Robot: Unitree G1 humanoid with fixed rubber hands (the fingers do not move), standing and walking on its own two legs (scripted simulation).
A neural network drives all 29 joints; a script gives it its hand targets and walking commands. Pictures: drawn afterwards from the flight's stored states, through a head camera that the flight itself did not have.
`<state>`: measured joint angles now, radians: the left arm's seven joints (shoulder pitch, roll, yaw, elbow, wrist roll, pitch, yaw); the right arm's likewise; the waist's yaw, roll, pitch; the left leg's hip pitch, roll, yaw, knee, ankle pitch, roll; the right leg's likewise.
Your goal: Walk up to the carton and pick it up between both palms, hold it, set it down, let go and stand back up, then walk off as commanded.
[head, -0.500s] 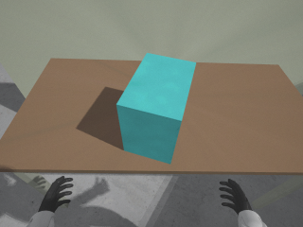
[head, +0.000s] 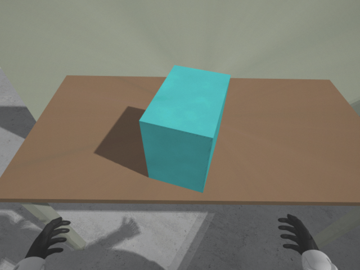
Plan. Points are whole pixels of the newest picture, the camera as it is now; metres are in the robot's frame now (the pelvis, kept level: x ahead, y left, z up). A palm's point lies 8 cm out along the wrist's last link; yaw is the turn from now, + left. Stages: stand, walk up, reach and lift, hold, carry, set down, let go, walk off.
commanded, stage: walk off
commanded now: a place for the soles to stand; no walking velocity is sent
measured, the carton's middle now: (188, 128) +0.50 -0.01 +0.00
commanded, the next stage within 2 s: none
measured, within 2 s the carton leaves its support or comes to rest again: neither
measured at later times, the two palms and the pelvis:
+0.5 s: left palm out of the picture +0.04 +0.29 -0.06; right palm out of the picture +0.04 -0.32 -0.10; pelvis -0.10 -0.03 -0.02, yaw -1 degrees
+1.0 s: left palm out of the picture -0.13 +0.27 -0.06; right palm out of the picture -0.11 -0.33 -0.12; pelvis -0.24 -0.05 -0.02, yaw +3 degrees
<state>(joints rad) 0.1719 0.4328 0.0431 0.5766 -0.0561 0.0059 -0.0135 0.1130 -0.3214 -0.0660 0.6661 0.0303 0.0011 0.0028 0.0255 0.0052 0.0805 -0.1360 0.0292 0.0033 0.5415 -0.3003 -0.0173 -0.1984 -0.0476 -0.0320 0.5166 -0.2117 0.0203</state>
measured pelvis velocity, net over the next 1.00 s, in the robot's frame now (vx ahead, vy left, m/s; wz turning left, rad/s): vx -0.24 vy -0.05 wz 0.05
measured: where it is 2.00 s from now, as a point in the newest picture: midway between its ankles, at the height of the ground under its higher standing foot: outside the picture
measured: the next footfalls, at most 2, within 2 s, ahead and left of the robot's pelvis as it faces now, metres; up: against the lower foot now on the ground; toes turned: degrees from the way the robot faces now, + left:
right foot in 0.50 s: -0.04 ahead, -0.11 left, +0.00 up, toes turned +5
left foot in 1.12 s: -0.25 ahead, +0.09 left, +0.00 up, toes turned +0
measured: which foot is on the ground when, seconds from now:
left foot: down 0.00-0.50, up 0.52-1.00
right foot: down 0.00-0.18, up 0.20-0.48, down 0.50-1.00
